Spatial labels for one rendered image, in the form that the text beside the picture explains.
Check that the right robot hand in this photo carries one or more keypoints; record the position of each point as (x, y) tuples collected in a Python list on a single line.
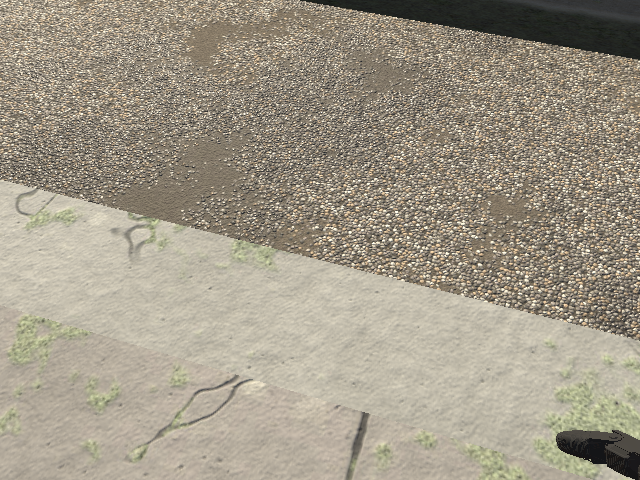
[(620, 451)]

